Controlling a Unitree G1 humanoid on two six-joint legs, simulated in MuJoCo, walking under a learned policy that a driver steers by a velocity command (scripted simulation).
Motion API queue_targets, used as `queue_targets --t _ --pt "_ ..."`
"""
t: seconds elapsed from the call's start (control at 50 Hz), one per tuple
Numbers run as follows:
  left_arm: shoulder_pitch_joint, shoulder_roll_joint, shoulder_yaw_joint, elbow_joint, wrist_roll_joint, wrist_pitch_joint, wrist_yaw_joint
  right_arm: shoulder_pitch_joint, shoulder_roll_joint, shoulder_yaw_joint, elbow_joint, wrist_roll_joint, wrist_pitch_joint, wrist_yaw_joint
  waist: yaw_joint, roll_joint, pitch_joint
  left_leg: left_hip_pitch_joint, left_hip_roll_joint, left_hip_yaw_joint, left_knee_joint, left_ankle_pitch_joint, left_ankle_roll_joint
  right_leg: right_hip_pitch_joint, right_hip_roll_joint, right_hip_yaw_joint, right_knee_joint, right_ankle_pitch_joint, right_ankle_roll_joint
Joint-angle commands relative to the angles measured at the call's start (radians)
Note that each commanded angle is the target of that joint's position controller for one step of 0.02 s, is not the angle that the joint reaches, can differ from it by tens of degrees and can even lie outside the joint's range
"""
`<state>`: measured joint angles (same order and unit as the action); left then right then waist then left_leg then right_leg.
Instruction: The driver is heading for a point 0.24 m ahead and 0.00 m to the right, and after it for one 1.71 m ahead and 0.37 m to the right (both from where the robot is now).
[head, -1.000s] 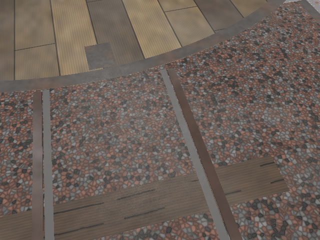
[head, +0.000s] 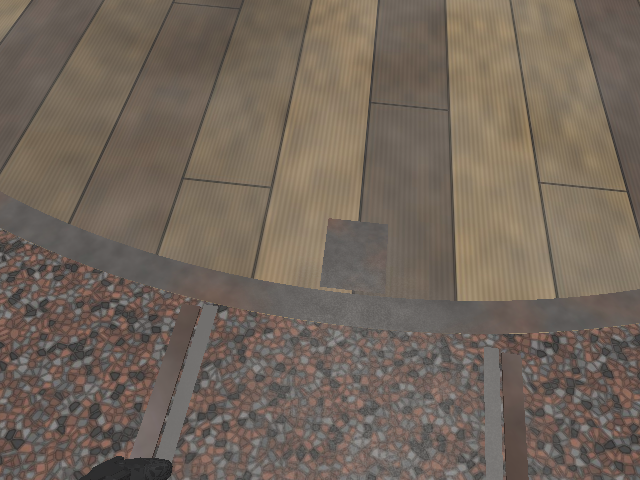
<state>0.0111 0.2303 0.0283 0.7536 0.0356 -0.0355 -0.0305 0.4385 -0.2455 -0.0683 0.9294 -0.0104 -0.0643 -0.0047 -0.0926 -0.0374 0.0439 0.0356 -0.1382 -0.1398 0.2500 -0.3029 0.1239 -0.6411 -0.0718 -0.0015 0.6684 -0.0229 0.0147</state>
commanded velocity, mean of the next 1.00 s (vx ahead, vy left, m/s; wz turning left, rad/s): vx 0.12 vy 0.00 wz -0.20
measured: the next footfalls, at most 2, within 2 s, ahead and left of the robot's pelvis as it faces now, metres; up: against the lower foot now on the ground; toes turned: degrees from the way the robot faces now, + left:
right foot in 0.10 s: +0.24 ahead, -0.12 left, +0.00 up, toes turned +0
left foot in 0.54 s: +0.21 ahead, +0.08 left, +0.00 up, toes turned -3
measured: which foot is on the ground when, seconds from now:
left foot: down 0.00-0.10, up 0.12-0.52, down 0.54-0.92, up 0.94-1.00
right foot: up 0.00-0.08, down 0.10-0.54, up 0.56-0.90, down 0.92-1.00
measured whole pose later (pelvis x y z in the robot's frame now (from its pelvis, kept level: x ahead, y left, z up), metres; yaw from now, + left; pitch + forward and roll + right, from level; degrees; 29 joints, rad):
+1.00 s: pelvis +0.13 -0.06 -0.01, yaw -18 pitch +0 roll +1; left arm 0.21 0.26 0.06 0.76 0.01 0.04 -0.02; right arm 0.19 -0.29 -0.07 0.83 -0.02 0.05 -0.02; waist -0.01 0.04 0.06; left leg -0.39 0.07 0.07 0.90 -0.49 -0.02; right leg -0.26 0.04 -0.03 0.57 -0.31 -0.07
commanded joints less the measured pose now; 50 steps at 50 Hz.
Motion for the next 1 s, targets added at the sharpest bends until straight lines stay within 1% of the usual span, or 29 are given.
queue_targets --t 0.02,0.06,0.08,0.1,0.12,0.14,0.16,0.18,0.2,0.24,0.28,0.34,0.44,0.52,0.54,0.56,0.58,0.6,0.62,0.64,0.7,0.82,0.86,0.9,0.92,0.94,0.96,0.98,1.0 --pt "-0.086 0.077 0.01 -0.097 -0.004 -0.032 0.0 0.05 -0.139 -0.023 -0.027 -0.008 -0.011 -0.014 0.02 0.121 0.017 0.04 0.274 -0.125 0.051 0.737 0.061 0.063 0.049 -0.03 -0.117 -0.008 -0.047" --pt "0.099 0.118 0.027 -0.038 -0.002 -0.05 0.017 0.017 -0.162 -0.025 -0.029 -0.008 -0.019 -0.017 0.096 0.132 -0.058 0.037 0.244 -0.102 0.225 1.014 0.011 0.294 0.116 -0.048 -0.175 -0.033 -0.085" --pt "0.236 0.133 0.033 0.0 0.001 -0.066 0.028 -0.01 -0.167 -0.025 -0.031 0.003 -0.024 -0.013 0.17 0.113 -0.123 -0.01 0.202 -0.069 0.392 0.978 -0.014 0.47 0.087 -0.037 -0.257 0.112 -0.106" --pt "0.377 0.194 0.044 0.023 0.021 -0.078 0.042 -0.002 -0.12 -0.012 -0.063 0.016 -0.03 -0.01 0.204 0.034 -0.253 -0.184 0.146 -0.047 0.633 0.623 -0.033 0.737 -0.105 0.121 -0.182 0.396 -0.141" --pt "0.417 0.281 0.069 0.034 0.025 -0.068 0.032 0.206 -0.026 0.002 -0.04 0.072 -0.017 -0.019 0.135 -0.238 -0.433 -0.448 -0.032 0.047 1.015 -0.285 -0.082 1.013 -0.432 0.502 -0.134 0.882 -0.351" --pt "0.395 0.213 0.061 0.025 -0.021 -0.051 0.02 0.183 -0.127 -0.013 -0.016 0.023 -0.005 -0.029 0.131 -0.073 -0.436 -0.478 0.005 -0.008 1.094 -0.254 -0.074 0.915 -0.385 0.561 -0.19 0.857 -0.353" --pt "0.296 0.136 0.038 0.018 -0.029 -0.052 0.019 0.084 -0.116 -0.014 -0.024 0.012 -0.001 -0.027 0.11 -0.018 -0.276 -0.509 0.039 -0.024 1.072 -0.185 -0.086 0.778 -0.332 0.407 -0.226 0.797 -0.322" --pt "0.236 0.079 0.021 0.017 -0.025 -0.054 0.02 0.02 -0.098 -0.006 -0.038 0.0 0.002 -0.022 0.1 0.011 -0.178 -0.533 0.075 -0.005 1.006 -0.154 -0.093 0.679 -0.273 0.308 -0.266 0.731 -0.279" --pt "0.229 0.056 0.011 0.026 -0.026 -0.056 0.026 -0.021 -0.091 -0.005 -0.044 -0.008 0.013 -0.013 0.096 -0.011 -0.13 -0.524 0.099 0.0 0.951 -0.131 -0.098 0.611 -0.228 0.238 -0.307 0.697 -0.246" --pt "0.232 0.06 0.003 0.054 -0.029 -0.059 0.03 0.005 -0.062 0.0 -0.032 -0.02 0.044 0.004 0.058 -0.047 -0.118 -0.407 0.101 0.029 0.865 -0.09 -0.112 0.483 -0.173 0.145 -0.355 0.68 -0.218" --pt "0.223 0.08 0.002 0.066 -0.022 -0.068 0.029 0.022 -0.036 0.008 -0.02 -0.015 0.061 0.008 0.029 -0.059 -0.14 -0.343 0.095 0.056 0.788 -0.066 -0.123 0.427 -0.155 0.085 -0.366 0.709 -0.226" --pt "0.225 0.092 -0.003 0.088 -0.017 -0.062 0.026 -0.05 -0.017 0.025 -0.023 -0.02 0.074 0.0 0.032 -0.096 -0.131 -0.295 0.125 0.11 0.57 -0.021 -0.13 0.381 -0.115 0.053 -0.373 0.608 -0.216" --pt "0.277 0.173 0.034 0.096 -0.019 -0.002 0.025 -0.178 -0.064 0.026 -0.047 -0.009 0.084 -0.022 0.089 -0.104 -0.081 -0.311 0.114 0.144 0.449 -0.042 -0.131 0.348 -0.121 0.203 -0.396 0.035 -0.234" --pt "0.259 0.159 0.048 0.084 -0.026 0.039 0.035 -0.141 -0.051 0.028 -0.05 -0.005 0.063 -0.047 0.058 -0.069 -0.033 -0.202 0.112 0.136 0.188 0.019 -0.095 0.268 -0.101 0.297 -0.324 -0.084 -0.191" --pt "0.262 0.126 0.041 0.07 -0.03 0.038 0.035 -0.113 -0.09 0.021 -0.054 -0.016 0.051 -0.057 0.057 0.0 -0.054 -0.137 0.212 0.036 0.099 0.02 -0.071 0.219 -0.065 0.281 -0.251 -0.114 -0.148" --pt "0.248 0.046 0.025 0.036 -0.048 0.037 0.032 -0.125 -0.174 0.004 -0.066 -0.024 0.048 -0.064 0.077 0.184 -0.055 -0.092 0.389 -0.152 -0.003 0.065 0.003 0.1 0.062 0.143 -0.086 -0.308 -0.088" --pt "0.249 0.07 0.033 0.028 -0.034 0.043 0.041 -0.162 -0.2 -0.011 -0.07 -0.017 0.053 -0.058 0.073 0.291 -0.033 -0.218 0.544 -0.249 -0.034 0.273 0.122 0.11 0.169 -0.016 0.153 -0.545 -0.064" --pt "0.269 0.12 0.052 0.043 -0.015 0.054 0.043 -0.177 -0.147 0.001 -0.087 -0.016 0.051 -0.054 0.089 0.183 -0.035 -0.25 0.538 -0.202 -0.02 0.391 0.165 0.132 0.122 0.022 0.33 -0.564 -0.057" --pt "0.299 0.12 0.06 0.064 -0.014 0.064 0.042 -0.228 -0.105 0.01 -0.1 -0.011 0.05 -0.054 0.124 0.122 -0.028 -0.268 0.485 -0.111 -0.002 0.426 0.147 0.146 0.107 0.033 0.403 -0.518 -0.049" --pt "0.318 0.117 0.065 0.073 -0.011 0.074 0.042 -0.272 -0.089 0.016 -0.118 -0.012 0.053 -0.057 0.146 0.119 -0.024 -0.267 0.434 -0.033 0.006 0.431 0.111 0.143 0.096 0.028 0.443 -0.468 -0.04" --pt "0.291 0.101 0.064 0.059 -0.008 0.09 0.027 -0.255 -0.096 0.014 -0.127 -0.014 0.053 -0.058 0.125 0.159 -0.044 -0.167 0.38 0.083 0.053 0.543 0.084 0.102 0.089 -0.003 0.407 -0.411 0.001" --pt "0.189 0.088 0.05 -0.021 -0.026 0.106 -0.002 -0.21 -0.169 -0.015 -0.124 -0.022 0.062 -0.032 0.064 0.214 -0.085 -0.129 0.43 0.13 0.116 0.513 0.079 0.246 0.079 -0.066 0.113 -0.442 -0.007" --pt "0.191 0.099 0.052 -0.037 -0.031 0.103 -0.006 -0.215 -0.191 -0.026 -0.127 -0.022 0.066 -0.022 0.065 0.222 -0.09 -0.134 0.445 0.135 0.149 0.497 0.065 0.293 0.086 -0.088 0.031 -0.429 -0.025" --pt "0.24 0.093 0.052 -0.031 -0.029 0.089 -0.003 -0.237 -0.201 -0.033 -0.13 -0.013 0.073 -0.017 0.11 0.184 -0.095 -0.196 0.428 0.186 0.243 0.403 0.002 0.419 0.106 -0.108 -0.175 -0.275 -0.051" --pt "0.262 0.123 0.06 -0.025 -0.018 0.075 0.007 -0.205 -0.184 -0.033 -0.121 -0.015 0.076 -0.013 0.119 0.091 -0.096 -0.281 0.392 0.235 0.353 0.248 -0.064 0.512 0.083 -0.022 -0.304 -0.174 -0.064" --pt "0.281 0.24 0.083 -0.039 -0.006 0.059 0.018 -0.175 -0.107 -0.017 -0.149 -0.024 0.084 -0.006 0.098 -0.189 -0.09 -0.514 0.275 0.325 0.619 -0.167 -0.142 0.627 -0.182 0.33 -0.386 0.053 -0.117" --pt "0.346 0.338 0.11 -0.031 -0.017 0.056 0.015 -0.295 -0.086 -0.001 -0.213 -0.018 0.102 -0.024 0.161 -0.269 -0.053 -0.638 0.145 0.214 0.755 -0.353 -0.153 0.546 -0.328 0.499 -0.371 0.351 -0.278" --pt "0.355 0.282 0.1 -0.025 -0.022 0.057 0.017 -0.309 -0.114 -0.005 -0.207 -0.015 0.111 -0.027 0.152 -0.112 -0.042 -0.645 0.179 0.14 0.847 -0.304 -0.151 0.552 -0.286 0.43 -0.359 0.356 -0.306" --pt "0.286 0.23 0.083 -0.035 -0.026 0.06 0.023 -0.285 -0.111 -0.007 -0.187 0.001 0.109 -0.021 0.115 -0.077 -0.022 -0.631 0.188 0.12 0.856 -0.216 -0.144 0.523 -0.225 0.341 -0.361 0.301 -0.284"
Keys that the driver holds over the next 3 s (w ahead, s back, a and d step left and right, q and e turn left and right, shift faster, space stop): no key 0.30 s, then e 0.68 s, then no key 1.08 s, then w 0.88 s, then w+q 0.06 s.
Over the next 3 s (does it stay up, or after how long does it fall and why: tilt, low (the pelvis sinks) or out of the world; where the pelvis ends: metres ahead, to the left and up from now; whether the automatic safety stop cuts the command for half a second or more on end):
stays up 0.47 -0.19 0.00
